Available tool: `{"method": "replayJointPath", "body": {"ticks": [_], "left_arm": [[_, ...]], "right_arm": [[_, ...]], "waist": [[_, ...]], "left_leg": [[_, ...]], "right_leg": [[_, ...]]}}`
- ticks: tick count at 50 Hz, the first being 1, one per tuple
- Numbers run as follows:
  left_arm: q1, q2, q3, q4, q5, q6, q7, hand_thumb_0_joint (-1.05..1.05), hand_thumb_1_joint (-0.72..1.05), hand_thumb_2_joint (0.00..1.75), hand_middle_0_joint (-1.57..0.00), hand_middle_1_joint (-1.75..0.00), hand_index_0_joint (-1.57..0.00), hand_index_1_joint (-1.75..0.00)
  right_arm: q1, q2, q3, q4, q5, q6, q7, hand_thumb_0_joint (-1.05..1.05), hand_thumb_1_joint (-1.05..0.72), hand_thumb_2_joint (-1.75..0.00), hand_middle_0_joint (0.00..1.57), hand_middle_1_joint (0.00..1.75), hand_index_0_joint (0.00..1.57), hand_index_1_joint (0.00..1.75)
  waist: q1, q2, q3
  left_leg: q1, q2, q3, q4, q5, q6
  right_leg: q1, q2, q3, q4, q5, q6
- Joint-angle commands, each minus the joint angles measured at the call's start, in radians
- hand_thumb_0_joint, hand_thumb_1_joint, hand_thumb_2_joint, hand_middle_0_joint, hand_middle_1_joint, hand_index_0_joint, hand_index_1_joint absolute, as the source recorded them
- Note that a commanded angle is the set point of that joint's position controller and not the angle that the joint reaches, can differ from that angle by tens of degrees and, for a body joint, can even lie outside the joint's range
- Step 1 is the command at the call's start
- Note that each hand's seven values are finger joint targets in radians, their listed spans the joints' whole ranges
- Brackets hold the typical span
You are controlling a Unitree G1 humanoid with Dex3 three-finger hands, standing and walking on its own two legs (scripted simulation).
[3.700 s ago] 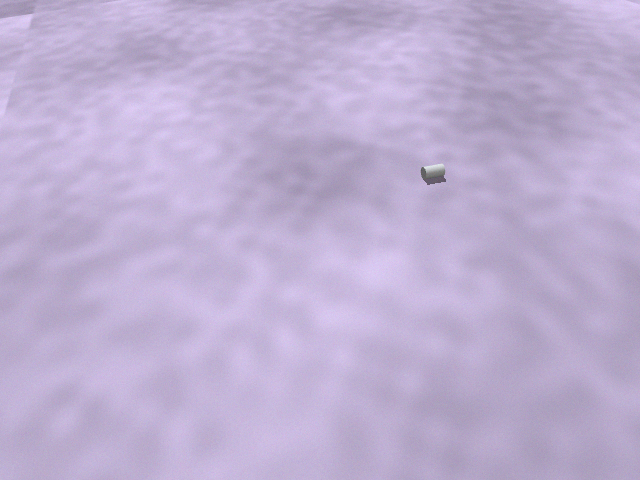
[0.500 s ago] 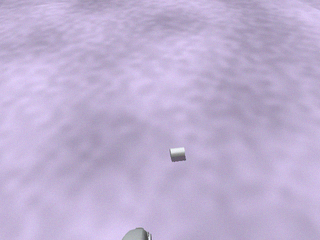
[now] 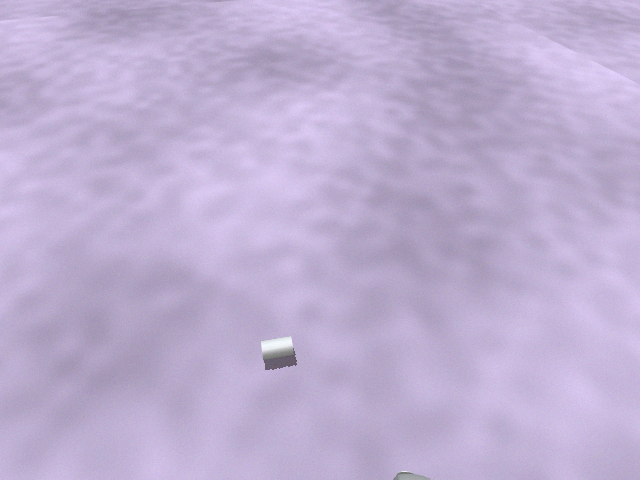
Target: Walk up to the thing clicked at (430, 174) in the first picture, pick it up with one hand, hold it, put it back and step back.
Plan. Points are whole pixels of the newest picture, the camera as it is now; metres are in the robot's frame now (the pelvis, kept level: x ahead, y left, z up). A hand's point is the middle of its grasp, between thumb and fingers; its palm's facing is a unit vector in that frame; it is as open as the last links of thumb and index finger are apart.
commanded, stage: walk up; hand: left
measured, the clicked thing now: (277, 348) +0.66 +0.14 -0.71
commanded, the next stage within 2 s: none
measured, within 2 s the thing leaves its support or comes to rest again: neither
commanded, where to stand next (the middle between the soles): +0.30 -0.19 m, yaw +7 degrees
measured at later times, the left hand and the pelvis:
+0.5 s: hand out of the picture +0.16 +0.13 -0.15, palm faces -0.02 -0.95 -0.30, open 7.4 cm; pelvis +0.13 -0.13 +0.01, yaw +2 degrees
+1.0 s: hand (315, 422) +0.24 +0.03 -0.12, palm faces +0.08 -0.88 -0.46, open 7.4 cm; pelvis +0.22 -0.26 +0.00, yaw +6 degrees
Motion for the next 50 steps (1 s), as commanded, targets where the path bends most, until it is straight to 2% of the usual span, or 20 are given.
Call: {"method": "replayJointPath", "body": {"ticks": [1,2,3,7,12,16,17,18,19,20,22,24,29,31,34,35,36,37,41,50], "left_arm": [[0.284,0.282,0.106,0.025,0.026,-0.037,0.041,0.0,0.9,0.9,-0.2,-0.3,-0.2,-0.3],[0.201,0.338,0.094,-0.028,0.009,-0.052,0.054,0.0,0.9,0.9,-0.2,-0.3,-0.2,-0.3],[0.102,0.337,0.088,-0.062,-0.008,-0.055,0.063,0.0,0.9,0.9,-0.2,-0.3,-0.2,-0.3],[0.024,0.225,0.057,-0.065,-0.01,-0.075,0.08,0.0,0.9,0.9,-0.2,-0.3,-0.2,-0.3],[0.057,0.187,0.031,-0.094,-0.003,-0.08,0.081,0.0,0.9,0.9,-0.2,-0.3,-0.2,-0.3],[-0.037,0.162,0.013,-0.149,-0.011,-0.067,0.074,0.0,0.9,0.9,-0.2,-0.3,-0.2,-0.3],[-0.005,0.12,-0.005,-0.158,-0.015,-0.066,0.073,0.0,0.9,0.9,-0.2,-0.3,-0.2,-0.3],[0.051,0.06,-0.02,-0.16,-0.015,-0.066,0.069,0.0,0.9,0.9,-0.2,-0.3,-0.2,-0.3],[0.075,0.082,-0.01,-0.158,-0.006,-0.053,0.072,0.0,0.9,0.9,-0.2,-0.3,-0.2,-0.3],[0.092,0.198,0.018,-0.135,0.001,-0.035,0.08,0.0,0.9,0.9,-0.2,-0.3,-0.2,-0.3],[0.063,0.202,0.027,-0.116,0.002,-0.03,0.081,0.0,0.9,0.9,-0.2,-0.3,-0.2,-0.3],[0.1,0.181,0.033,-0.085,-0.003,-0.029,0.069,0.0,0.9,0.9,-0.2,-0.3,-0.2,-0.3],[0.068,0.146,0.032,-0.053,-0.012,-0.024,0.035,0.0,0.9,0.9,-0.2,-0.3,-0.2,-0.3],[0.116,0.116,0.026,-0.011,-0.027,-0.04,0.051,0.0,0.9,0.9,-0.2,-0.3,-0.2,-0.3],[0.263,0.169,0.045,0.078,-0.014,-0.064,0.102,0.0,0.9,0.9,-0.2,-0.3,-0.2,-0.3],[0.28,0.233,0.052,0.073,0.001,-0.075,0.122,0.0,0.9,0.9,-0.2,-0.3,-0.2,-0.3],[0.127,0.295,0.042,0.008,0.001,-0.087,0.13,0.0,0.9,0.9,-0.2,-0.3,-0.2,-0.3],[0.015,0.307,0.041,-0.019,-0.013,-0.087,0.133,0.0,0.9,0.9,-0.2,-0.3,-0.2,-0.3],[-0.029,0.236,0.019,0.015,-0.021,-0.113,0.146,0.0,0.9,0.9,-0.2,-0.3,-0.2,-0.3],[0.07,0.244,0.012,0.021,-0.033,-0.136,0.203,0.0,0.9,0.9,-0.2,-0.3,-0.2,-0.3]], "right_arm": [[-0.096,-0.126,-0.031,-0.077,0.002,0.012,-0.029,0.0,-0.9,-0.9,0.2,0.3,0.2,0.3],[-0.135,-0.146,-0.032,-0.114,0.029,0.01,-0.042,0.0,-0.9,-0.9,0.2,0.3,0.2,0.3],[-0.145,-0.192,-0.042,-0.091,0.037,0.009,-0.051,0.0,-0.9,-0.9,0.2,0.3,0.2,0.3],[0.017,-0.202,-0.037,0.022,0.04,-0.005,-0.025,0.0,-0.9,-0.9,0.2,0.3,0.2,0.3],[-0.028,-0.159,-0.031,-0.024,0.032,-0.012,-0.006,0.0,-0.9,-0.9,0.2,0.3,0.2,0.3],[0.126,-0.134,-0.042,-0.007,0.033,-0.026,-0.014,0.0,-0.9,-0.9,0.2,0.3,0.2,0.3],[0.196,-0.173,-0.061,0.008,0.025,-0.029,-0.029,0.0,-0.9,-0.9,0.2,0.3,0.2,0.3],[0.229,-0.253,-0.086,-0.004,0.006,-0.029,-0.041,0.0,-0.9,-0.9,0.2,0.3,0.2,0.3],[0.209,-0.301,-0.097,-0.05,0.007,-0.027,-0.056,0.0,-0.9,-0.9,0.2,0.3,0.2,0.3],[0.147,-0.333,-0.105,-0.073,0.045,-0.019,-0.058,0.0,-0.9,-0.9,0.2,0.3,0.2,0.3],[0.045,-0.256,-0.082,-0.09,0.042,-0.02,-0.056,0.0,-0.9,-0.9,0.2,0.3,0.2,0.3],[0.004,-0.234,-0.068,-0.085,0.03,-0.025,-0.046,0.0,-0.9,-0.9,0.2,0.3,0.2,0.3],[-0.076,-0.271,-0.073,-0.097,0.004,-0.021,-0.016,0.0,-0.9,-0.9,0.2,0.3,0.2,0.3],[-0.151,-0.26,-0.063,-0.103,0.001,-0.004,0.002,0.0,-0.9,-0.9,0.2,0.3,0.2,0.3],[-0.136,-0.123,-0.024,-0.098,-0.008,0.046,0.006,0.0,-0.9,-0.9,0.2,0.3,0.2,0.3],[-0.141,-0.033,0.007,-0.11,0.007,0.055,0.0,0.0,-0.9,-0.9,0.2,0.3,0.2,0.3],[-0.119,-0.066,-0.003,-0.118,0.02,0.059,-0.007,0.0,-0.9,-0.9,0.2,0.3,0.2,0.3],[-0.127,-0.16,-0.028,-0.09,0.026,0.055,-0.013,0.0,-0.9,-0.9,0.2,0.3,0.2,0.3],[-0.008,-0.152,-0.029,0.013,0.027,0.068,0.004,0.0,-0.9,-0.9,0.2,0.3,0.2,0.3],[-0.172,-0.122,-0.046,-0.099,0.005,0.111,0.039,0.0,-0.9,-0.9,0.2,0.3,0.2,0.3]], "waist": [[0.211,-0.287,-0.019],[0.175,-0.319,0.033],[0.133,-0.192,0.08],[0.054,-0.13,0.059],[0.079,-0.086,0.044],[-0.034,-0.005,-0.04],[-0.063,0.093,-0.099],[-0.076,0.252,-0.148],[-0.054,0.228,-0.129],[-0.052,0.123,-0.123],[-0.002,0.033,-0.003],[0.029,0.136,0.039],[0.026,0.285,0.06],[0.065,0.349,0.029],[0.145,0.002,-0.029],[0.167,-0.25,0.02],[0.098,-0.198,0.055],[0.06,-0.086,0.085],[0.018,-0.085,0.017],[0.062,-0.066,-0.076]], "left_leg": [[-0.514,-0.133,0.1,0.455,-0.283,0.083],[-0.627,-0.2,-0.05,0.57,-0.255,0.059],[-0.568,-0.131,-0.134,0.599,-0.169,0.066],[-0.415,-0.089,-0.081,0.416,-0.02,0.06],[-0.257,-0.117,0.0,0.144,-0.008,0.055],[0.134,-0.174,0.047,-0.159,0.256,0.071],[0.304,-0.155,-0.003,-0.216,0.249,0.087],[0.447,0.036,-0.338,-0.284,0.05,0.168],[0.446,0.259,-0.705,-0.386,-0.052,0.263],[0.363,0.349,-0.8,-0.405,-0.129,0.363],[0.174,0.236,-0.55,-0.395,-0.089,0.299],[0.034,0.145,-0.35,-0.383,-0.068,0.238],[-0.193,0.076,-0.183,-0.392,-0.264,0.223],[-0.267,0.039,-0.136,-0.344,-0.276,0.192],[-0.418,-0.103,0.017,0.133,-0.351,0.125],[-0.484,-0.196,0.022,0.411,-0.279,0.08],[-0.487,-0.206,-0.155,0.467,-0.188,0.046],[-0.444,-0.153,-0.203,0.474,-0.149,0.046],[-0.28,-0.115,-0.14,0.354,-0.067,0.056],[-0.306,-0.124,-0.124,0.286,-0.064,0.036]], "right_leg": [[0.401,-0.035,0.198,-0.351,-0.396,-0.072],[0.312,-0.212,0.611,-0.585,-0.481,-0.168],[0.217,-0.238,0.636,-0.627,-0.529,-0.197],[0.21,-0.124,0.305,-0.452,-0.2,-0.19],[0.203,-0.137,0.198,-0.427,0.117,-0.232],[0.073,-0.06,0.044,-0.229,0.222,-0.175],[0.008,-0.002,-0.014,-0.048,0.289,-0.125],[-0.177,0.083,-0.059,0.183,0.097,-0.066],[-0.323,0.137,0.01,0.348,-0.177,-0.01],[-0.323,0.103,0.096,0.475,-0.235,0.005],[-0.285,0.047,0.154,0.469,-0.136,-0.006],[-0.2,0.017,0.118,0.37,-0.066,-0.001],[-0.014,0.026,0.001,0.119,-0.056,0.006],[0.157,0.061,-0.055,0.022,0.011,-0.004],[0.382,0.127,-0.079,-0.165,-0.073,0.019],[0.268,-0.068,0.281,-0.381,-0.308,-0.029],[0.133,-0.256,0.656,-0.561,-0.397,-0.154],[0.087,-0.271,0.658,-0.569,-0.415,-0.204],[0.107,-0.184,0.333,-0.372,-0.074,-0.188],[0.33,-0.242,0.229,-0.207,0.713,-0.233]]}}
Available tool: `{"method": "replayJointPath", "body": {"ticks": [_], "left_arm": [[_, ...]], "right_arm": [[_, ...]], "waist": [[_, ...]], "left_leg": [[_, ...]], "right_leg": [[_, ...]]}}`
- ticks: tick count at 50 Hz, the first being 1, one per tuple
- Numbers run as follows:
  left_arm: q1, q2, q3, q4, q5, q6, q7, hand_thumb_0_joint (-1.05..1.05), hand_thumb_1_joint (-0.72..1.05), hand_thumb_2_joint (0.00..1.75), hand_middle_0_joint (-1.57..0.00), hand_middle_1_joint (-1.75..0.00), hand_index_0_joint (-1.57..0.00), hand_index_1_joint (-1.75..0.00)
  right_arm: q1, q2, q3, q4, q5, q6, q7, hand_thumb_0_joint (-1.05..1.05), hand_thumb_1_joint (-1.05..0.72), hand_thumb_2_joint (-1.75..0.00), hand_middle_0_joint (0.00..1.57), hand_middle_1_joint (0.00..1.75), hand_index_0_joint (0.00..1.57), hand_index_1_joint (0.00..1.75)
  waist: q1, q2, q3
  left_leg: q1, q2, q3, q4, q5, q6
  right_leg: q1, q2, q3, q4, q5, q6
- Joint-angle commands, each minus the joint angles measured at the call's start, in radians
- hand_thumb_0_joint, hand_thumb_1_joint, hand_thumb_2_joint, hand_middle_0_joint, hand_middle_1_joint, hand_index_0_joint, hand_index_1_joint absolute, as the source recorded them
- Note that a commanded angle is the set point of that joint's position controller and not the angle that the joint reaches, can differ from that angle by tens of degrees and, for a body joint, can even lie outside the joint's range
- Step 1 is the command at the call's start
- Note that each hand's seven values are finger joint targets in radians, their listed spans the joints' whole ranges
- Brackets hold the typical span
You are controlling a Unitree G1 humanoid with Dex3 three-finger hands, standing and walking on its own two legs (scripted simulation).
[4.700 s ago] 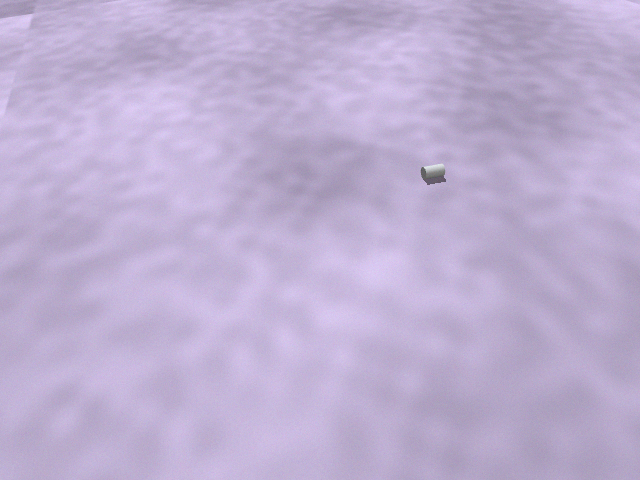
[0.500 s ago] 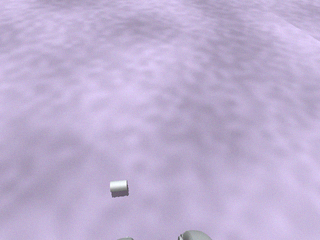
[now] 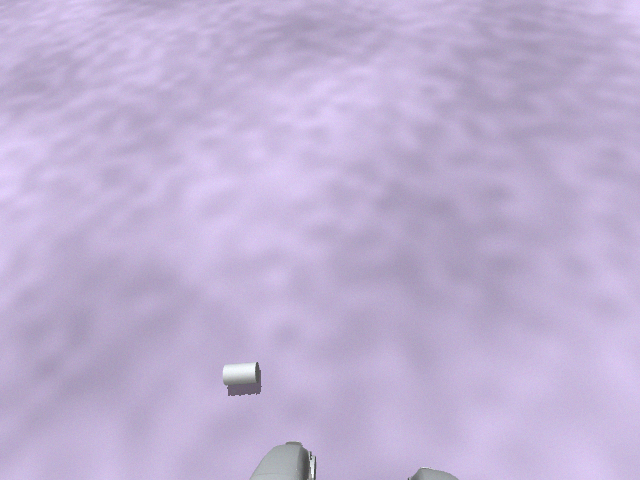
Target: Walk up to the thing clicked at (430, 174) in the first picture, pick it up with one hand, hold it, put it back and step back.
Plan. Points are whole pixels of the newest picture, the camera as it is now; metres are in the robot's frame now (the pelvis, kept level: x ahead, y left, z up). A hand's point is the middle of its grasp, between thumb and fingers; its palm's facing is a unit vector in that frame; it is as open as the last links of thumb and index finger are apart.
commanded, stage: walk up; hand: left
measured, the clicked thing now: (241, 373) +0.48 +0.35 -0.72
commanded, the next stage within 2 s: stand in 1.54 s
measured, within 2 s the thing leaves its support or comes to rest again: neither
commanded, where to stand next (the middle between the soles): +0.09 +0.07 m, yaw +0 degrees
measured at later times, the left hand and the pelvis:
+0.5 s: hand out of the picture +0.06 +0.32 -0.15, palm faces +0.01 -0.92 -0.40, open 7.4 cm; pelvis +0.01 +0.04 +0.00, yaw +2 degrees
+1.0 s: hand out of the picture +0.11 +0.30 -0.12, palm faces -0.03 -0.93 -0.38, open 7.4 cm; pelvis +0.02 +0.04 +0.03, yaw +0 degrees
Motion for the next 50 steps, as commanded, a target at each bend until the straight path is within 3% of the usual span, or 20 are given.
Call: {"method": "replayJointPath", "body": {"ticks": [1,4,6,7,8,9,10,14,15,16,17,18,20,22,23,25,28,35,44,50], "left_arm": [[0.062,0.327,0.096,-0.055,-0.01,-0.019,0.047,0.0,0.9,0.9,-0.2,-0.3,-0.2,-0.3],[0.021,0.323,0.084,-0.064,-0.011,-0.01,0.043,0.0,0.9,0.9,-0.2,-0.3,-0.2,-0.3],[-0.034,0.308,0.072,-0.072,-0.018,-0.001,0.037,0.0,0.9,0.9,-0.2,-0.3,-0.2,-0.3],[-0.02,0.262,0.053,-0.067,-0.019,0.002,0.033,0.0,0.9,0.9,-0.2,-0.3,-0.2,-0.3],[-0.001,0.202,0.035,-0.077,-0.025,0.003,0.028,0.0,0.9,0.9,-0.2,-0.3,-0.2,-0.3],[-0.05,0.222,0.041,-0.065,-0.029,0.01,0.039,0.0,0.9,0.9,-0.2,-0.3,-0.2,-0.3],[-0.088,0.252,0.043,-0.044,-0.022,0.009,0.04,0.0,0.9,0.9,-0.2,-0.3,-0.2,-0.3],[0.066,0.218,0.046,0.068,-0.028,-0.005,0.027,0.0,0.9,0.9,-0.2,-0.3,-0.2,-0.3],[0.051,0.25,0.056,0.075,-0.013,-0.011,0.028,0.0,0.9,0.9,-0.2,-0.3,-0.2,-0.3],[0.001,0.33,0.07,0.054,0.003,-0.017,0.029,0.0,0.9,0.9,-0.2,-0.3,-0.2,-0.3],[-0.075,0.373,0.072,0.042,0.003,-0.013,0.023,0.0,0.9,0.9,-0.2,-0.3,-0.2,-0.3],[-0.145,0.345,0.063,0.025,0.002,-0.012,0.02,0.0,0.9,0.9,-0.2,-0.3,-0.2,-0.3],[-0.193,0.266,0.031,0.029,-0.006,-0.004,0.015,0.0,0.9,0.9,-0.2,-0.3,-0.2,-0.3],[-0.13,0.225,0.023,0.067,-0.016,0.009,0.01,0.0,0.9,0.9,-0.2,-0.3,-0.2,-0.3],[-0.102,0.229,0.026,0.086,-0.015,0.006,0.009,0.0,0.9,0.9,-0.2,-0.3,-0.2,-0.3],[-0.093,0.213,0.021,0.108,-0.018,-0.003,0.005,0.0,0.9,0.9,-0.2,-0.3,-0.2,-0.3],[-0.142,0.239,0.018,0.116,-0.023,-0.005,0.005,0.0,0.9,0.9,-0.2,-0.3,-0.2,-0.3],[-0.177,0.213,0.001,0.159,-0.027,0.003,0.005,0.0,0.9,0.9,-0.2,-0.3,-0.2,-0.3],[-0.235,0.204,-0.003,0.188,-0.016,0.012,-0.002,0.0,0.9,0.9,-0.2,-0.3,-0.2,-0.3],[-0.256,0.205,0.003,0.191,-0.014,0.009,-0.003,0.0,0.9,0.9,-0.2,-0.3,-0.2,-0.3]], "right_arm": [[-0.028,-0.178,-0.058,-0.105,0.006,-0.014,-0.004,0.0,-0.9,-0.9,0.2,0.3,0.2,0.3],[-0.023,-0.15,-0.056,-0.094,0.019,-0.017,0.0,0.0,-0.9,-0.9,0.2,0.3,0.2,0.3],[0.038,-0.151,-0.062,-0.061,0.019,-0.028,-0.002,0.0,-0.9,-0.9,0.2,0.3,0.2,0.3],[0.061,-0.181,-0.071,-0.043,0.012,-0.034,-0.009,0.0,-0.9,-0.9,0.2,0.3,0.2,0.3],[0.055,-0.256,-0.087,-0.054,0.001,-0.041,-0.014,0.0,-0.9,-0.9,0.2,0.3,0.2,0.3],[0.015,-0.297,-0.086,-0.065,0.03,-0.038,-0.013,0.0,-0.9,-0.9,0.2,0.3,0.2,0.3],[-0.007,-0.27,-0.082,-0.059,0.029,-0.034,-0.011,0.0,-0.9,-0.9,0.2,0.3,0.2,0.3],[-0.209,-0.211,-0.037,-0.074,0.035,-0.022,-0.015,0.0,-0.9,-0.9,0.2,0.3,0.2,0.3],[-0.194,-0.161,-0.02,-0.07,0.036,-0.016,-0.012,0.0,-0.9,-0.9,0.2,0.3,0.2,0.3],[-0.169,-0.131,-0.013,-0.068,0.037,-0.011,-0.011,0.0,-0.9,-0.9,0.2,0.3,0.2,0.3],[-0.155,-0.163,-0.03,-0.042,0.034,-0.005,-0.02,0.0,-0.9,-0.9,0.2,0.3,0.2,0.3],[-0.11,-0.177,-0.036,-0.005,0.031,-0.008,-0.016,0.0,-0.9,-0.9,0.2,0.3,0.2,0.3],[-0.069,-0.179,-0.036,0.04,0.031,-0.028,-0.009,0.0,-0.9,-0.9,0.2,0.3,0.2,0.3],[-0.144,-0.226,-0.036,0.024,0.02,-0.04,-0.005,0.0,-0.9,-0.9,0.2,0.3,0.2,0.3],[-0.173,-0.226,-0.03,0.026,0.023,-0.04,-0.004,0.0,-0.9,-0.9,0.2,0.3,0.2,0.3],[-0.227,-0.19,-0.015,0.029,0.023,-0.04,-0.004,0.0,-0.9,-0.9,0.2,0.3,0.2,0.3],[-0.208,-0.166,-0.005,0.058,0.028,-0.037,-0.007,0.0,-0.9,-0.9,0.2,0.3,0.2,0.3],[-0.219,-0.163,-0.004,0.109,0.034,-0.035,-0.007,0.0,-0.9,-0.9,0.2,0.3,0.2,0.3],[-0.24,-0.153,-0.004,0.141,0.033,-0.027,-0.001,0.0,-0.9,-0.9,0.2,0.3,0.2,0.3],[-0.231,-0.144,-0.003,0.153,0.031,-0.029,0.002,0.0,-0.9,-0.9,0.2,0.3,0.2,0.3]], "waist": [[0.02,-0.198,-0.162],[0.003,-0.249,-0.183],[-0.05,-0.214,-0.211],[-0.066,-0.122,-0.236],[-0.064,0.082,-0.263],[-0.079,0.153,-0.262],[-0.075,0.097,-0.218],[0.046,0.106,-0.146],[0.042,0.014,-0.135],[0.016,-0.142,-0.124],[-0.011,-0.201,-0.101],[-0.052,-0.145,-0.079],[-0.081,-0.042,-0.093],[-0.024,0.038,-0.098],[-0.003,0.013,-0.096],[0.017,0.012,-0.11],[-0.011,0.02,-0.129],[-0.011,0.0,-0.185],[-0.025,-0.046,-0.144],[-0.029,-0.068,-0.155]], "left_leg": [[-0.066,0.041,-0.011,-0.051,-0.009,-0.002],[0.077,0.007,0.058,-0.195,0.024,0.008],[0.246,-0.03,0.094,-0.379,0.197,0.029],[0.362,-0.003,0.031,-0.441,0.248,0.052],[0.48,0.192,-0.274,-0.477,0.376,0.124],[0.397,0.33,-0.418,-0.507,0.409,0.266],[0.304,0.32,-0.389,-0.519,0.37,0.287],[0.088,0.156,-0.118,-0.374,0.351,0.129],[0.04,0.118,-0.087,-0.303,0.271,0.08],[-0.01,0.026,-0.034,-0.207,0.105,0.025],[0.091,0.019,0.004,-0.14,-0.114,0.018],[0.174,0.037,-0.008,-0.183,-0.063,0.016],[0.291,0.073,-0.077,-0.461,0.069,0.043],[0.2,0.228,-0.324,-0.626,-0.08,0.137],[0.166,0.24,-0.305,-0.61,-0.013,0.158],[0.152,0.166,-0.166,-0.558,0.138,0.095],[0.192,0.104,-0.094,-0.55,0.169,0.036],[0.302,0.119,-0.07,-0.593,0.291,0.037],[0.341,0.111,-0.043,-0.677,0.163,0.021],[0.401,0.099,-0.007,-0.68,0.253,0.003]], "right_leg": [[0.241,-0.296,0.287,-0.171,0.779,-0.214],[0.17,-0.236,0.198,-0.11,0.749,-0.177],[0.07,-0.191,0.143,-0.03,0.564,-0.132],[-0.018,-0.156,0.105,0.061,0.436,-0.091],[-0.201,-0.058,0.038,0.217,0.2,-0.02],[-0.19,0.015,0.024,0.215,-0.262,-0.003],[-0.141,-0.001,0.076,0.23,-0.311,-0.002],[0.131,0.034,0.026,-0.12,0.097,-0.007],[0.167,-0.011,0.125,-0.208,0.111,-0.02],[0.111,-0.18,0.425,-0.332,-0.032,-0.096],[-0.035,-0.294,0.536,-0.389,-0.142,-0.194],[-0.084,-0.275,0.487,-0.367,-0.149,-0.194],[-0.127,-0.116,0.238,-0.23,-0.024,-0.072],[-0.051,0.042,0.064,-0.049,-0.083,-0.001],[0.019,0.038,0.071,-0.071,-0.088,-0.001],[0.115,0.013,0.097,-0.185,0.055,-0.011],[0.138,-0.036,0.172,-0.236,0.195,-0.033],[0.189,-0.038,0.146,-0.288,0.274,-0.017],[0.162,-0.051,0.171,-0.392,0.212,-0.01],[0.159,-0.07,0.195,-0.429,0.265,-0.003]]}}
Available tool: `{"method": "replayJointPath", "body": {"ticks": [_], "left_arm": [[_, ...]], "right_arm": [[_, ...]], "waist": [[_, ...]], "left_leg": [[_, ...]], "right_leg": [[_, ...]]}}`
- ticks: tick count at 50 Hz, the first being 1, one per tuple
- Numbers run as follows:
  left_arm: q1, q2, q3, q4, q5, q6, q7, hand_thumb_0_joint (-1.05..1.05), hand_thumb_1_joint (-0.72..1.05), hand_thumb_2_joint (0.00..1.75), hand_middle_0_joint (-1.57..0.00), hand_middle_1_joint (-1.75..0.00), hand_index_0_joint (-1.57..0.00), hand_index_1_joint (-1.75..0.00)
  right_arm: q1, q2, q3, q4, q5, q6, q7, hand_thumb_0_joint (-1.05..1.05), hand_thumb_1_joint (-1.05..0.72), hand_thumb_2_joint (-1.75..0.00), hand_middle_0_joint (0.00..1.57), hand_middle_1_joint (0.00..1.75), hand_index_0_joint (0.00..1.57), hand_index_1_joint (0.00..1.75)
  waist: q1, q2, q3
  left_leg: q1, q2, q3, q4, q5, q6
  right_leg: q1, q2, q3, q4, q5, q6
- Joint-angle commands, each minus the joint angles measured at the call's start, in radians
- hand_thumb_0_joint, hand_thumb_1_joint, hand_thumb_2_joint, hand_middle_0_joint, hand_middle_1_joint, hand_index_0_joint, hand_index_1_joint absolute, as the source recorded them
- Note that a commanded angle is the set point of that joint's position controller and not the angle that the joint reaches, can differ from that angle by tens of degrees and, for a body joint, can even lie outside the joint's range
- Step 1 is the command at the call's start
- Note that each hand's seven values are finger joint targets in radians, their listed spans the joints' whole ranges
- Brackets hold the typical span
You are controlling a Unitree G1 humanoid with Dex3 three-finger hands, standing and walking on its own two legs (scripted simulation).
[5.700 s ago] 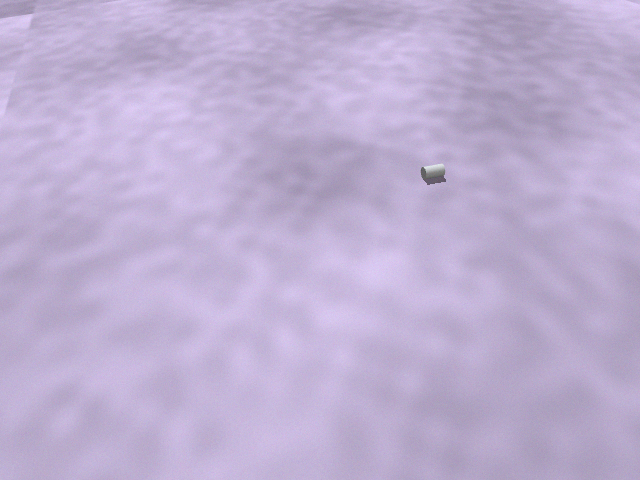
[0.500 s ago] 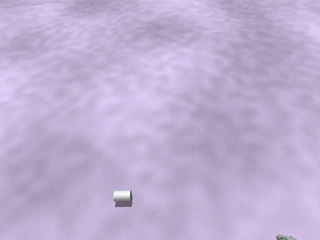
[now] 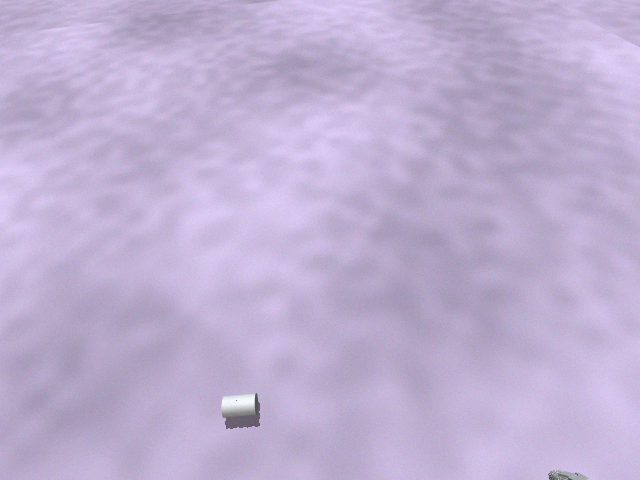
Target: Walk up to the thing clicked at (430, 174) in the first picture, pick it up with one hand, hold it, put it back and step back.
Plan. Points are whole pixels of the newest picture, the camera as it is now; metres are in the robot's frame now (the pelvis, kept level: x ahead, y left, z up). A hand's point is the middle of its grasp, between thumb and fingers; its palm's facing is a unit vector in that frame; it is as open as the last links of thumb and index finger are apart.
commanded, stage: walk up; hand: left
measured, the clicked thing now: (240, 405) +0.46 +0.31 -0.74
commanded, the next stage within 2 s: stand in 0.54 s
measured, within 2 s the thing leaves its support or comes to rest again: neither
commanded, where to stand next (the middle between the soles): +0.07 +0.03 m, yaw +0 degrees
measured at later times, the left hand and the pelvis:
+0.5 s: hand out of the picture +0.12 +0.26 -0.15, palm faces -0.07 -0.93 -0.36, open 7.4 cm; pelvis +0.01 +0.01 +0.00, yaw -1 degrees
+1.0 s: hand out of the picture +0.09 +0.25 -0.15, palm faces -0.04 -0.94 -0.34, open 7.4 cm; pelvis +0.01 +0.00 +0.01, yaw +0 degrees
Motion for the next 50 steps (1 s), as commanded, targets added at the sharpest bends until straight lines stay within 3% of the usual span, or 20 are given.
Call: {"method": "replayJointPath", "body": {"ticks": [1,7,12,26,27,28,32,41,50], "left_arm": [[-0.068,0.234,0.05,-0.052,-0.006,-0.016,0.014,0.0,0.9,0.9,-0.2,-0.3,-0.2,-0.3],[-0.058,0.226,0.054,-0.054,-0.001,-0.012,0.011,0.0,0.9,0.9,-0.2,-0.3,-0.2,-0.3],[-0.058,0.22,0.057,-0.061,-0.003,-0.011,0.013,0.0,0.9,0.9,-0.2,-0.3,-0.2,-0.3],[-0.056,0.209,0.055,-0.067,0.0,-0.001,0.018,0.0,0.9,0.9,-0.2,-0.3,-0.2,-0.3],[-0.05,0.198,0.055,-0.06,-0.001,0.003,0.013,0.0,0.9,0.9,-0.2,-0.3,-0.2,-0.3],[-0.041,0.191,0.054,-0.061,-0.004,0.005,0.011,0.0,0.9,0.9,-0.2,-0.3,-0.2,-0.3],[-0.039,0.2,0.059,-0.064,-0.003,0.007,0.009,0.0,0.9,0.9,-0.2,-0.3,-0.2,-0.3],[-0.029,0.2,0.057,-0.066,0.002,0.007,0.005,0.0,0.9,0.9,-0.2,-0.3,-0.2,-0.3],[-0.028,0.205,0.056,-0.066,-0.001,-0.001,0.006,0.0,0.9,0.9,-0.2,-0.3,-0.2,-0.3]], "right_arm": [[-0.042,-0.207,-0.038,-0.049,0.001,-0.016,-0.009,0.0,-0.9,-0.9,0.2,0.3,0.2,0.3],[-0.039,-0.21,-0.041,-0.052,-0.003,-0.019,-0.01,0.0,-0.9,-0.9,0.2,0.3,0.2,0.3],[-0.021,-0.209,-0.044,-0.057,-0.003,-0.022,-0.012,0.0,-0.9,-0.9,0.2,0.3,0.2,0.3],[-0.005,-0.205,-0.055,-0.066,-0.006,-0.014,-0.016,0.0,-0.9,-0.9,0.2,0.3,0.2,0.3],[-0.004,-0.177,-0.039,-0.061,-0.004,-0.023,-0.019,0.0,-0.9,-0.9,0.2,0.3,0.2,0.3],[-0.013,-0.19,-0.039,-0.061,-0.005,-0.03,-0.02,0.0,-0.9,-0.9,0.2,0.3,0.2,0.3],[-0.009,-0.195,-0.039,-0.055,-0.007,-0.036,-0.025,0.0,-0.9,-0.9,0.2,0.3,0.2,0.3],[-0.02,-0.192,-0.037,-0.054,-0.007,-0.038,-0.026,0.0,-0.9,-0.9,0.2,0.3,0.2,0.3],[-0.01,-0.187,-0.036,-0.048,-0.007,-0.033,-0.022,0.0,-0.9,-0.9,0.2,0.3,0.2,0.3]], "waist": [[-0.002,-0.036,-0.086],[0.002,-0.024,-0.098],[0.0,-0.021,-0.127],[-0.007,-0.024,-0.097],[-0.01,-0.053,-0.114],[-0.002,-0.034,-0.108],[-0.007,-0.015,-0.124],[-0.006,-0.009,-0.099],[-0.014,-0.026,-0.092]], "left_leg": [[0.057,0.082,-0.084,-0.114,0.007,0.037],[0.058,0.089,-0.078,-0.132,0.006,0.039],[0.083,0.09,-0.065,-0.12,0.102,0.036],[0.081,0.096,-0.056,-0.131,0.09,0.042],[0.083,0.115,-0.097,-0.158,0.162,0.035],[0.09,0.115,-0.091,-0.157,0.189,0.033],[0.115,0.112,-0.081,-0.158,0.222,0.026],[0.102,0.108,-0.08,-0.179,0.119,0.022],[0.104,0.104,-0.082,-0.163,0.112,0.021]], "right_leg": [[-0.025,-0.093,0.089,-0.114,0.072,-0.052],[0.001,-0.089,0.085,-0.113,0.096,-0.051],[0.035,-0.09,0.073,-0.101,0.18,-0.049],[0.032,-0.081,0.065,-0.09,0.181,-0.048],[0.055,-0.078,0.063,-0.097,0.201,-0.039],[0.059,-0.078,0.065,-0.104,0.21,-0.036],[0.073,-0.084,0.066,-0.114,0.222,-0.039],[0.063,-0.089,0.065,-0.156,0.159,-0.04],[0.062,-0.093,0.07,-0.171,0.157,-0.04]]}}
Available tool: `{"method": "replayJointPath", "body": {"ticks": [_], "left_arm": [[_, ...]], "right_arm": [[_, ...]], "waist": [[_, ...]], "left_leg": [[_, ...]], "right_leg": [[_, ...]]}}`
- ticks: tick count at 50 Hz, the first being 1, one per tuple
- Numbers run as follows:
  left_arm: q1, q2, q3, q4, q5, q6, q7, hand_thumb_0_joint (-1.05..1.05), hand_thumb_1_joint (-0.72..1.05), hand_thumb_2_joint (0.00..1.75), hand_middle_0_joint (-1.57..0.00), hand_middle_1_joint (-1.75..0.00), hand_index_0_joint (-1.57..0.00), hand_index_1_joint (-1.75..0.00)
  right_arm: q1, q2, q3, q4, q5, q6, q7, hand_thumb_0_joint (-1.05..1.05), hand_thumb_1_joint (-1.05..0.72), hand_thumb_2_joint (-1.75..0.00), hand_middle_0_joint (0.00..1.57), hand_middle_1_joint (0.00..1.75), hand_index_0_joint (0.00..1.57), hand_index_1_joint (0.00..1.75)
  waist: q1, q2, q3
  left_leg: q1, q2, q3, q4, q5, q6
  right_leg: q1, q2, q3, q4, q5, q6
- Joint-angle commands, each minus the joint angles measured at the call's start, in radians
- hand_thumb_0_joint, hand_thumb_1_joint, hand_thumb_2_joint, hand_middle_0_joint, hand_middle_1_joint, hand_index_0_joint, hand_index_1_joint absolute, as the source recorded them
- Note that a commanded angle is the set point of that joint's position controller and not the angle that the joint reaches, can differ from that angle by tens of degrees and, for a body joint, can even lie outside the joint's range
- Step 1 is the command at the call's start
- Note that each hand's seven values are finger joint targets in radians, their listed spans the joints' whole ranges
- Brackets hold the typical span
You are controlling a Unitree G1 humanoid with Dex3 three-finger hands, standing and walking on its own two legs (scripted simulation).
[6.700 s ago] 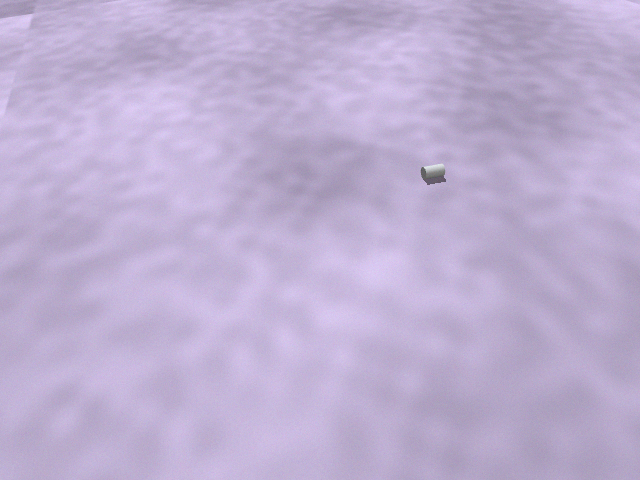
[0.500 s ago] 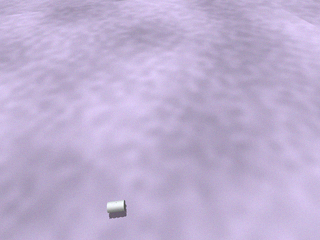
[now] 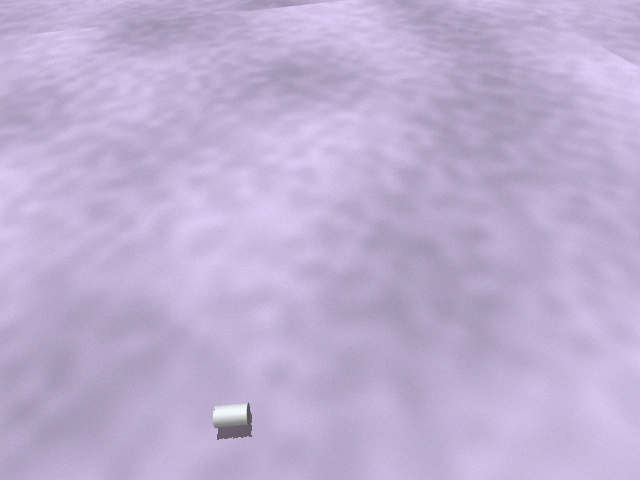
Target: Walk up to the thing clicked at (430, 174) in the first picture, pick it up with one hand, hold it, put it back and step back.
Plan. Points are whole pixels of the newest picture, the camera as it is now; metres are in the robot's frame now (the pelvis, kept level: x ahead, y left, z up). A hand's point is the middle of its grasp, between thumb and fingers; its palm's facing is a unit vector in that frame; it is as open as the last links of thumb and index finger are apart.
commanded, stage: stand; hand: left
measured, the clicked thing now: (232, 415) +0.45 +0.32 -0.75
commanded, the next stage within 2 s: none
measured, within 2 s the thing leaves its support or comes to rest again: neither
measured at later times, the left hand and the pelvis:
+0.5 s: hand out of the picture +0.07 +0.25 -0.16, palm faces -0.03 -0.94 -0.35, open 7.4 cm; pelvis +0.00 +0.00 +0.00, yaw +1 degrees
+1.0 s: hand out of the picture +0.08 +0.25 -0.16, palm faces -0.03 -0.94 -0.34, open 7.4 cm; pelvis +0.00 +0.00 +0.00, yaw +1 degrees
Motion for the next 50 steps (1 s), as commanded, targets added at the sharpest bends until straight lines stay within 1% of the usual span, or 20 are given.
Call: {"method": "replayJointPath", "body": {"ticks": [1,4,5,6,9,10,12,14,17,22,23,27,29,32,34,37,43,45,47,50], "left_arm": [[-0.056,0.22,0.043,-0.061,-0.005,-0.024,0.014,0.0,0.9,0.9,-0.2,-0.3,-0.2,-0.3],[-0.054,0.224,0.046,-0.058,-0.005,-0.02,0.013,0.0,0.9,0.9,-0.2,-0.3,-0.2,-0.3],[-0.044,0.222,0.045,-0.054,-0.006,-0.02,0.012,0.0,0.9,0.9,-0.2,-0.3,-0.2,-0.3],[-0.04,0.225,0.045,-0.054,-0.004,-0.02,0.012,0.0,0.9,0.9,-0.2,-0.3,-0.2,-0.3],[-0.038,0.221,0.045,-0.057,-0.006,-0.02,0.01,0.0,0.9,0.9,-0.2,-0.3,-0.2,-0.3],[-0.044,0.23,0.048,-0.056,-0.006,-0.02,0.01,0.0,0.9,0.9,-0.2,-0.3,-0.2,-0.3],[-0.035,0.22,0.047,-0.055,-0.006,-0.017,0.01,0.0,0.9,0.9,-0.2,-0.3,-0.2,-0.3],[-0.037,0.226,0.046,-0.056,-0.006,-0.017,0.009,0.0,0.9,0.9,-0.2,-0.3,-0.2,-0.3],[-0.041,0.223,0.044,-0.056,-0.004,-0.015,0.01,0.0,0.9,0.9,-0.2,-0.3,-0.2,-0.3],[-0.044,0.224,0.043,-0.059,-0.006,-0.016,0.009,0.0,0.9,0.9,-0.2,-0.3,-0.2,-0.3],[-0.033,0.223,0.042,-0.059,-0.006,-0.016,0.009,0.0,0.9,0.9,-0.2,-0.3,-0.2,-0.3],[-0.038,0.227,0.042,-0.057,-0.007,-0.017,0.01,0.0,0.9,0.9,-0.2,-0.3,-0.2,-0.3],[-0.045,0.23,0.042,-0.058,-0.006,-0.017,0.01,0.0,0.9,0.9,-0.2,-0.3,-0.2,-0.3],[-0.039,0.226,0.041,-0.058,-0.006,-0.017,0.009,0.0,0.9,0.9,-0.2,-0.3,-0.2,-0.3],[-0.033,0.227,0.041,-0.058,-0.007,-0.018,0.01,0.0,0.9,0.9,-0.2,-0.3,-0.2,-0.3],[-0.038,0.225,0.041,-0.061,-0.003,-0.019,0.01,0.0,0.9,0.9,-0.2,-0.3,-0.2,-0.3],[-0.035,0.224,0.039,-0.06,-0.007,-0.018,0.009,0.0,0.9,0.9,-0.2,-0.3,-0.2,-0.3],[-0.035,0.225,0.041,-0.063,-0.004,-0.019,0.01,0.0,0.9,0.9,-0.2,-0.3,-0.2,-0.3],[-0.032,0.221,0.04,-0.06,-0.005,-0.016,0.01,0.0,0.9,0.9,-0.2,-0.3,-0.2,-0.3],[-0.036,0.223,0.039,-0.063,-0.006,-0.017,0.011,0.0,0.9,0.9,-0.2,-0.3,-0.2,-0.3]], "right_arm": [[-0.048,-0.215,-0.037,-0.058,0.003,-0.016,-0.01,0.0,-0.9,-0.9,0.2,0.3,0.2,0.3],[-0.039,-0.213,-0.034,-0.058,0.002,-0.015,-0.009,0.0,-0.9,-0.9,0.2,0.3,0.2,0.3],[-0.046,-0.213,-0.034,-0.056,0.004,-0.014,-0.009,0.0,-0.9,-0.9,0.2,0.3,0.2,0.3],[-0.044,-0.215,-0.036,-0.059,0.003,-0.015,-0.009,0.0,-0.9,-0.9,0.2,0.3,0.2,0.3],[-0.042,-0.218,-0.034,-0.056,0.004,-0.017,-0.009,0.0,-0.9,-0.9,0.2,0.3,0.2,0.3],[-0.027,-0.214,-0.033,-0.055,0.001,-0.018,-0.01,0.0,-0.9,-0.9,0.2,0.3,0.2,0.3],[-0.031,-0.225,-0.033,-0.054,0.004,-0.02,-0.011,0.0,-0.9,-0.9,0.2,0.3,0.2,0.3],[-0.026,-0.215,-0.029,-0.056,0.003,-0.02,-0.011,0.0,-0.9,-0.9,0.2,0.3,0.2,0.3],[-0.023,-0.222,-0.031,-0.054,0.003,-0.017,-0.011,0.0,-0.9,-0.9,0.2,0.3,0.2,0.3],[-0.003,-0.219,-0.026,-0.048,0.001,-0.02,-0.013,0.0,-0.9,-0.9,0.2,0.3,0.2,0.3],[-0.013,-0.221,-0.027,-0.05,0.002,-0.02,-0.012,0.0,-0.9,-0.9,0.2,0.3,0.2,0.3],[-0.008,-0.219,-0.025,-0.051,0.004,-0.02,-0.012,0.0,-0.9,-0.9,0.2,0.3,0.2,0.3],[-0.008,-0.218,-0.026,-0.052,0.002,-0.019,-0.013,0.0,-0.9,-0.9,0.2,0.3,0.2,0.3],[-0.004,-0.221,-0.025,-0.051,0.002,-0.02,-0.012,0.0,-0.9,-0.9,0.2,0.3,0.2,0.3],[-0.007,-0.22,-0.024,-0.051,0.004,-0.02,-0.012,0.0,-0.9,-0.9,0.2,0.3,0.2,0.3],[0.0,-0.221,-0.024,-0.054,0.003,-0.021,-0.013,0.0,-0.9,-0.9,0.2,0.3,0.2,0.3],[-0.003,-0.22,-0.023,-0.054,0.003,-0.02,-0.013,0.0,-0.9,-0.9,0.2,0.3,0.2,0.3],[-0.001,-0.226,-0.025,-0.055,0.004,-0.02,-0.014,0.0,-0.9,-0.9,0.2,0.3,0.2,0.3],[-0.003,-0.224,-0.023,-0.056,0.003,-0.021,-0.015,0.0,-0.9,-0.9,0.2,0.3,0.2,0.3],[0.0,-0.219,-0.021,-0.056,0.003,-0.021,-0.014,0.0,-0.9,-0.9,0.2,0.3,0.2,0.3]], "waist": [[-0.003,-0.005,-0.085],[-0.001,-0.001,-0.069],[0.005,0.002,-0.066],[0.002,-0.001,-0.072],[0.006,0.005,-0.075],[0.001,-0.008,-0.076],[0.009,0.01,-0.079],[0.007,-0.005,-0.068],[0.006,-0.004,-0.068],[0.003,0.003,-0.068],[0.009,0.007,-0.072],[0.006,-0.008,-0.076],[0.004,-0.012,-0.066],[0.005,0.005,-0.079],[0.01,0.003,-0.075],[0.005,0.001,-0.084],[0.007,-0.004,-0.072],[0.008,0.004,-0.083],[0.009,0.012,-0.069],[0.007,0.007,-0.072]], "left_leg": [[0.031,0.099,-0.083,-0.049,0.068,0.032],[0.003,0.096,-0.086,-0.061,0.044,0.03],[0.011,0.094,-0.088,-0.063,0.023,0.029],[0.02,0.096,-0.086,-0.06,0.022,0.03],[0.018,0.096,-0.089,-0.059,0.032,0.032],[0.013,0.099,-0.091,-0.063,0.041,0.031],[0.017,0.102,-0.094,-0.064,0.061,0.032],[0.011,0.099,-0.094,-0.072,0.044,0.027],[0.006,0.099,-0.097,-0.068,0.021,0.031],[-0.009,0.099,-0.096,-0.067,0.054,0.03],[0.001,0.101,-0.096,-0.064,0.054,0.03],[0.012,0.103,-0.101,-0.064,0.067,0.031],[0.005,0.097,-0.094,-0.062,0.044,0.029],[0.004,0.101,-0.097,-0.063,0.077,0.029],[0.011,0.1,-0.097,-0.06,0.073,0.029],[0.014,0.104,-0.096,-0.056,0.104,0.032],[0.011,0.101,-0.095,-0.06,0.081,0.029],[0.012,0.103,-0.094,-0.053,0.099,0.032],[-0.001,0.101,-0.095,-0.063,0.08,0.029],[0.005,0.101,-0.096,-0.062,0.096,0.029]], "right_leg": [[-0.016,-0.1,0.074,-0.059,0.116,-0.037],[-0.004,-0.098,0.073,-0.062,0.102,-0.039],[-0.02,-0.095,0.072,-0.065,0.07,-0.038],[-0.026,-0.097,0.075,-0.067,0.063,-0.04],[-0.02,-0.099,0.075,-0.069,0.087,-0.042],[-0.007,-0.1,0.077,-0.061,0.088,-0.043],[-0.004,-0.099,0.073,-0.057,0.107,-0.044],[-0.017,-0.094,0.067,-0.057,0.074,-0.042],[-0.023,-0.096,0.068,-0.064,0.045,-0.043],[-0.003,-0.1,0.071,-0.059,0.09,-0.044],[-0.006,-0.1,0.068,-0.058,0.091,-0.043],[-0.012,-0.099,0.065,-0.054,0.077,-0.043],[-0.021,-0.101,0.07,-0.062,0.063,-0.043],[0.004,-0.103,0.068,-0.05,0.103,-0.045],[-0.007,-0.101,0.065,-0.058,0.096,-0.043],[0.005,-0.105,0.064,-0.054,0.132,-0.043],[-0.005,-0.103,0.064,-0.06,0.095,-0.045],[0.008,-0.106,0.063,-0.059,0.126,-0.044],[0.007,-0.103,0.061,-0.058,0.106,-0.044],[0.005,-0.104,0.057,-0.056,0.117,-0.043]]}}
